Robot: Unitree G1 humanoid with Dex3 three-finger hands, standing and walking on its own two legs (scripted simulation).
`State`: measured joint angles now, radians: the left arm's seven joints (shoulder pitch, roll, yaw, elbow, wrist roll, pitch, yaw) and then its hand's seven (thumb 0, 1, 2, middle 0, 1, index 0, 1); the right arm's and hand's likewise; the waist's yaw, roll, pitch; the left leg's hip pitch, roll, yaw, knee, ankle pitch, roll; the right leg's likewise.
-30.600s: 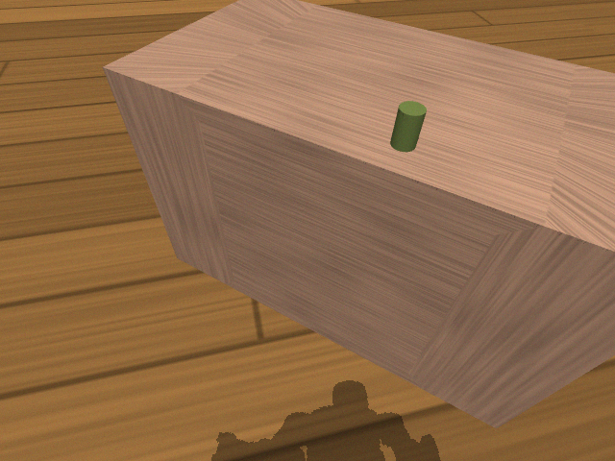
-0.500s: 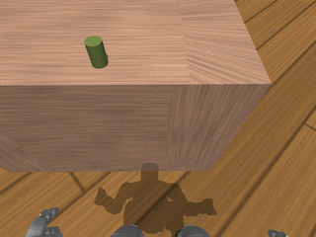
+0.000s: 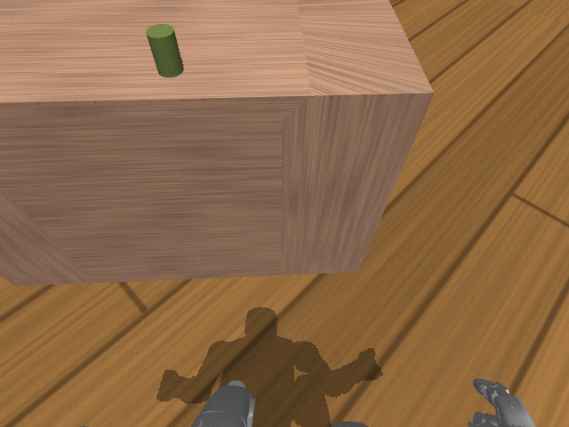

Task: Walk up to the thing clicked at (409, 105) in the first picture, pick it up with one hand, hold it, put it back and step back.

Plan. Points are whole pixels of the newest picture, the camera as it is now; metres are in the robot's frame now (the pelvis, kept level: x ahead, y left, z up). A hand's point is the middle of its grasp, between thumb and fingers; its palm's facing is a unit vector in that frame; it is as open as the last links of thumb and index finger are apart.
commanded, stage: step back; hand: left
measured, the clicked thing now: (165, 51) +0.75 +0.26 +0.09
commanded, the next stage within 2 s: stand in 1.78 s
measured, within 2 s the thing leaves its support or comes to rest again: neither
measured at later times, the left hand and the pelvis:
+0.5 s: hand out of the picture -0.06 +0.26 -0.14, palm faces +0.03 -0.92 -0.39, open 7.4 cm; pelvis -0.16 -0.02 +0.01, yaw +2 degrees
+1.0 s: hand out of the picture -0.27 +0.25 -0.13, palm faces +0.13 -0.91 -0.39, open 7.4 cm; pelvis -0.30 -0.04 +0.01, yaw +7 degrees
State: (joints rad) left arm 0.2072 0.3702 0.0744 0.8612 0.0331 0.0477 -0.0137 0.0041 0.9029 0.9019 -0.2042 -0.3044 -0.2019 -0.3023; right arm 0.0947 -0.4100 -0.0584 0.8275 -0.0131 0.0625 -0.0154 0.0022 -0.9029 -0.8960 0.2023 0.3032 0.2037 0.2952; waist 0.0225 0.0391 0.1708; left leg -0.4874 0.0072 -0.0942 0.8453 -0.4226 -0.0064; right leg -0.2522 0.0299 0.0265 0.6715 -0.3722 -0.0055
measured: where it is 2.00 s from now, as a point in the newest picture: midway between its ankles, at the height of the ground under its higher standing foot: outside the picture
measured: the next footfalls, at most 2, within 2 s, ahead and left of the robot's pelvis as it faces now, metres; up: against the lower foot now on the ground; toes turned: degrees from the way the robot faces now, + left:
left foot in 0.24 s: -0.05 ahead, +0.12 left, +0.00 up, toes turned +3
right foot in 0.56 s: -0.23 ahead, -0.15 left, +0.00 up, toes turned +6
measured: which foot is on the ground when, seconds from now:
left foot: up 0.00-0.22, down 0.24-0.58, up 0.60-0.88, down 0.90-1.00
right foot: down 0.00-0.26, up 0.28-0.54, down 0.56-1.00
